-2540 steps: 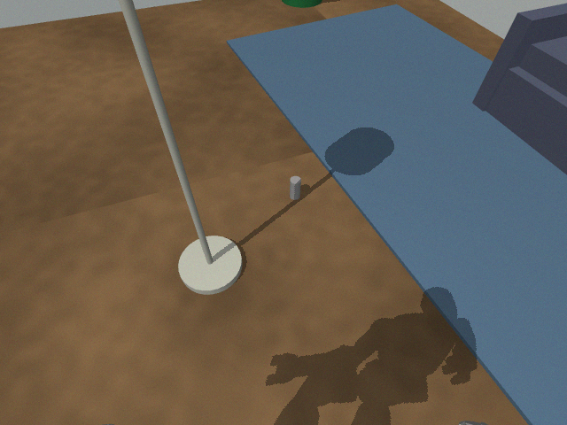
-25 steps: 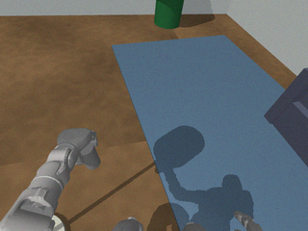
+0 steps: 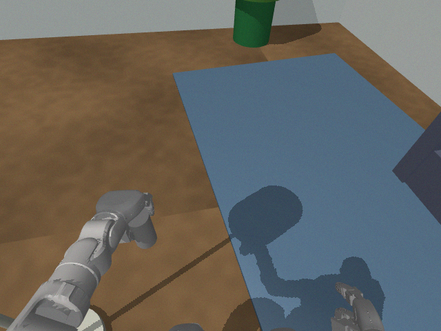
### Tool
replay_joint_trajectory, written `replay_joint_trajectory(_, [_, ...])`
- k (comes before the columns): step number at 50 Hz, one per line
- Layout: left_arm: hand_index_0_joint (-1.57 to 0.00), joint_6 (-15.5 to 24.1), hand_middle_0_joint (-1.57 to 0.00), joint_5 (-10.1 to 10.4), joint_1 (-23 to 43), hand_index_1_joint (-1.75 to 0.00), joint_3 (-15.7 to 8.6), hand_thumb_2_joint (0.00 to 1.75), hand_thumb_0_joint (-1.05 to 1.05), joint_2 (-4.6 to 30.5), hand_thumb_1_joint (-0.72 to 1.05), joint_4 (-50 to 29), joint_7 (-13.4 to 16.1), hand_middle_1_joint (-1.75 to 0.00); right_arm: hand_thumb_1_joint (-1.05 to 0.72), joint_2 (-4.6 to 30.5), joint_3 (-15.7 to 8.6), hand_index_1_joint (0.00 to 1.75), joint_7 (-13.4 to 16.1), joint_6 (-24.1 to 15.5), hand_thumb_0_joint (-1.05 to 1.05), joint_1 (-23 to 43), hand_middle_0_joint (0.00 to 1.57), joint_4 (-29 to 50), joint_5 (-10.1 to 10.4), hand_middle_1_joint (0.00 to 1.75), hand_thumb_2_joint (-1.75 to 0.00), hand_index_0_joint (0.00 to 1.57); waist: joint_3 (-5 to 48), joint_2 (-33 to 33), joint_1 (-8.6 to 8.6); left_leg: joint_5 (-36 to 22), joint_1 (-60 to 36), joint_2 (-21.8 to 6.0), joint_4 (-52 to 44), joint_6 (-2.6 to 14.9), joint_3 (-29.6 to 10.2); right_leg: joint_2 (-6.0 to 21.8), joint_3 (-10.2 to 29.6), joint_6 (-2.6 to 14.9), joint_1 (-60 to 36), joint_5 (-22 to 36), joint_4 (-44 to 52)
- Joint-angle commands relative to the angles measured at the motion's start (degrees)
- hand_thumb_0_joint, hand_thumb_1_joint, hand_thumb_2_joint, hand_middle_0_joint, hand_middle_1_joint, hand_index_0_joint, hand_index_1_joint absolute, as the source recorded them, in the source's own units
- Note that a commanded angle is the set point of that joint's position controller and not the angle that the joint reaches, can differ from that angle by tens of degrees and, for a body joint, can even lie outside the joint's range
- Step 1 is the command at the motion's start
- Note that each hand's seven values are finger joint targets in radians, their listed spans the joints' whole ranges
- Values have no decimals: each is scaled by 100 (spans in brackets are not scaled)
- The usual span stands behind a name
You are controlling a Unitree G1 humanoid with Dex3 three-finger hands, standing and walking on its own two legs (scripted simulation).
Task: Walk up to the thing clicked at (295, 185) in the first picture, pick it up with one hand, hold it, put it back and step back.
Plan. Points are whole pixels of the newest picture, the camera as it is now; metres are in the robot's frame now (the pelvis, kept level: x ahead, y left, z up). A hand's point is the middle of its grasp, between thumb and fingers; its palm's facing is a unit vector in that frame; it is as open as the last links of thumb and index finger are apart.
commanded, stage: hold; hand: left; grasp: from above
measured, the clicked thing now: (141, 228) +0.33 +0.19 -0.09
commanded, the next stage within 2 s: crouch in 1.54 s
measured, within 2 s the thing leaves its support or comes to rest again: neither
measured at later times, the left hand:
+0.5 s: hand (126, 216) +0.33 +0.21 -0.03, palm faces -0.44 -0.09 -0.89, open 8.2 cm
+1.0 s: hand (126, 220) +0.32 +0.21 -0.03, palm faces -0.47 -0.09 -0.88, open 8.1 cm
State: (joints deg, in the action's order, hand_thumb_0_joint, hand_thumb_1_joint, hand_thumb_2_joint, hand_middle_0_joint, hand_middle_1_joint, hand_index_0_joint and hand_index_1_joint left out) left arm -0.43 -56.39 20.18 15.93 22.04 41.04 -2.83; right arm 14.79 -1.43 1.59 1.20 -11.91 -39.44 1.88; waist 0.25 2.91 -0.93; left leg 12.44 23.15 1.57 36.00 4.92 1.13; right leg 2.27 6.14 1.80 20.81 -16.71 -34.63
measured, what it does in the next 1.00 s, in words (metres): stands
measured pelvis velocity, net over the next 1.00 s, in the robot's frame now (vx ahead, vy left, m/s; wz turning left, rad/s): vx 0.03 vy -0.01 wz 0.00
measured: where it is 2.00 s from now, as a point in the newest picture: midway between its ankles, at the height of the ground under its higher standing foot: outside the picture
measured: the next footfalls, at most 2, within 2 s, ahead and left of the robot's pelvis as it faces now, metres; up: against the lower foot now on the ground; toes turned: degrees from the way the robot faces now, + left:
none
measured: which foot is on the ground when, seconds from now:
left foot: down 0.00-1.00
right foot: down 0.00-1.00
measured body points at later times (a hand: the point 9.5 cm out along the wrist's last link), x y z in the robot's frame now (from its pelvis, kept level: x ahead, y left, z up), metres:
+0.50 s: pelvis +0.02 +0.00 +0.01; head +0.02 +0.02 +0.46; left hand +0.35 +0.21 +0.03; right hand +0.18 -0.25 -0.08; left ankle +0.07 +0.04 -0.73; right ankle +0.06 -0.23 -0.71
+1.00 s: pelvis +0.03 -0.01 +0.02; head +0.03 +0.00 +0.47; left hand +0.34 +0.21 +0.02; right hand +0.19 -0.27 -0.08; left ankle +0.07 +0.04 -0.73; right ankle +0.06 -0.23 -0.71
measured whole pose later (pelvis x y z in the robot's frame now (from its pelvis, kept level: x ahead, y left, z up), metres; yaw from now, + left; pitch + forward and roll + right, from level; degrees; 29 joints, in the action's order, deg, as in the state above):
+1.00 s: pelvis +0.03 -0.01 +0.02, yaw +0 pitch -2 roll -4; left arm -0.7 -56.0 14.9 15.1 24.0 36.0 -4.5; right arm 15.3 -0.9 2.1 4.0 -10.0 -39.4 2.8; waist -0.8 2.8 -1.4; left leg 10.6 14.7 1.1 26.8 4.6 0.8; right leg 2.2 5.8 1.1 13.1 -14.6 -26.5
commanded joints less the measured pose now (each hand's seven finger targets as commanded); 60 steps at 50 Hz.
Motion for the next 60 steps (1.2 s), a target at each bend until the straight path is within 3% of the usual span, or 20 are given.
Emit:
replay_joint_trajectory(1, [-104,-62,-95,21,2238,-86,-563,72,0,1060,81,-1214,344,-95,-89,852,-297,30,91,-219,0,520,20,733,-6,30,-89,20,1323,-137,51,774,-1290,-361,-1052,-673,-751,-276,-293,-156,305,-248,643])
replay_joint_trajectory(8, [-100,-158,-91,13,2254,-86,-419,69,0,946,77,-1267,362,-96,-88,849,-285,30,107,-163,0,708,20,756,30,30,-89,20,1346,-79,-1,836,-1499,-382,-1281,-675,-747,-287,-288,-145,181,-240,768])
replay_joint_trajectory(13, [-95,-169,-87,20,2340,-86,-417,74,0,938,70,-1465,238,-95,-88,902,-294,30,121,-139,0,821,20,740,59,30,-89,20,1408,167,-15,1072,-1765,-596,-1575,-753,-1102,-317,-330,-156,142,-30,682])
replay_joint_trajectory(18, [-90,-207,-83,31,2182,-87,-317,75,0,811,64,-1454,135,-95,-87,873,-268,30,113,-136,0,813,20,754,63,30,-89,20,1298,201,36,776,-1834,-640,-1614,-795,-1112,-282,-305,-147,70,121,761])
replay_joint_trajectory(22, [-90,-274,-82,51,1986,-88,-326,76,0,871,64,-1546,80,-96,-87,937,-300,30,89,-119,0,705,20,743,75,30,-89,20,1445,230,13,-251,-1986,-676,-1478,-864,-1034,-303,-332,-84,-79,564,760])
replay_joint_trajectory(25, [-92,-314,-84,96,1782,-87,-209,75,0,691,66,-1493,51,-95,-87,904,-272,30,60,-107,0,739,20,784,76,30,-89,20,1279,86,51,-148,-1941,-655,-1541,-819,-1014,-295,-326,-91,-155,527,853])
replay_joint_trajectory(31, [-93,-276,-86,31,1698,-85,-474,74,0,1025,67,-1779,37,-92,-86,899,-283,30,70,-69,0,722,20,790,81,30,-89,20,1473,-19,-5,-762,-2006,-506,-1383,-740,-724,-290,-320,-81,-419,842,959])
replay_joint_trajectory(33, [-96,-289,-88,45,1535,-87,-374,75,0,850,71,-1693,45,-95,-86,874,-253,30,66,-49,0,758,20,820,96,30,-89,20,1307,-31,25,-719,-1939,-462,-1397,-705,-634,-306,-323,-73,-386,805,1018])
replay_joint_trajectory(35, [-99,-266,-91,13,1566,-87,-530,76,0,1047,75,-1602,85,-95,-86,886,-246,30,60,-30,0,786,20,808,82,30,-89,20,1215,37,-25,-402,-1857,-472,-1477,-701,-690,-308,-347,-78,-387,598,1050])
replay_joint_trajectory(40, [-102,-149,-94,-17,1797,-87,-610,76,0,1171,80,-1951,120,-95,-85,883,-270,30,78,6,0,772,20,799,81,30,-88,20,1524,163,19,-753,-2031,-422,-1387,-683,-580,-310,-318,-74,-449,827,1040])
replay_joint_trajectory(41, [-103,-181,-95,-71,1442,-87,-553,77,0,1039,81,-1416,113,-96,-86,915,-261,30,73,12,0,727,20,754,96,30,-88,20,1213,-45,87,-606,-1898,-452,-1426,-685,-637,-324,-343,-80,-375,720,1061])
replay_joint_trajectory(43, [-103,-69,-95,16,1796,-87,-643,77,0,1173,82,-1851,121,-96,-85,919,-271,30,82,7,0,813,20,812,75,30,-88,20,1337,182,44,-168,-2005,-473,-1538,-688,-694,-315,-337,-81,-318,490,1109])
replay_joint_trajectory(45, [-100,-63,-92,-30,1337,-87,-601,75,0,1059,78,-1405,103,-96,-86,912,-247,30,86,11,0,780,20,792,85,30,-88,20,1175,-75,76,-209,-1915,-459,-1539,-667,-708,-334,-370,-90,-353,493,1123])
replay_joint_trajectory(47, [-102,58,-94,57,1793,-86,-737,76,0,1313,79,-2011,113,-94,-86,893,-252,30,108,12,0,829,20,844,72,30,-88,20,1570,89,3,-420,-2100,-389,-1477,-629,-589,-300,-324,-94,-519,642,1169])
replay_joint_trajectory(48, [-102,8,-93,21,1321,-87,-693,75,0,1173,79,-1383,119,-96,-86,903,-240,30,120,9,0,799,20,802,103,30,-89,20,1287,-107,56,-516,-1949,-387,-1459,-628,-583,-329,-357,-88,-466,680,1145])
replay_joint_trajectory(50, [-101,62,-93,28,1612,-88,-581,78,0,1102,77,-1642,107,-96,-87,933,-264,30,116,21,0,794,20,792,86,30,-89,20,1255,111,109,-366,-2018,-469,-1535,-694,-694,-321,-354,-81,-309,606,1128])
replay_joint_trajectory(51, [-101,99,-93,19,1767,-88,-737,79,0,1301,77,-1805,143,-96,-86,911,-257,30,127,22,0,838,20,818,86,30,-89,20,1387,122,6,-281,-2090,-438,-1562,-664,-664,-321,-370,-79,-390,535,1170])
replay_joint_trajectory(55, [-101,40,-92,47,1335,-88,-590,75,0,1075,77,-1486,120,-96,-87,924,-248,30,123,20,0,832,20,822,93,30,-89,20,1252,-12,44,-369,-2034,-459,-1576,-675,-701,-324,-388,-82,-392,617,1171])
replay_joint_trajectory(57, [-98,88,-90,39,1715,-86,-762,75,0,1334,73,-1937,137,-94,-86,921,-260,30,124,31,0,833,20,826,81,30,-89,20,1455,141,6,-449,-2140,-439,-1574,-669,-669,-296,-355,-84,-474,675,1188])
replay_joint_trajectory(60, [-99,59,-92,29,1633,-86,-737,77,0,1275,73,-1753,124,-93,-87,929,-254,30,120,46,0,845,20,818,80,30,-89,20,1273,124,25,-303,-2124,-489,-1637,-694,-739,-297,-365,-78,-384,587,1211])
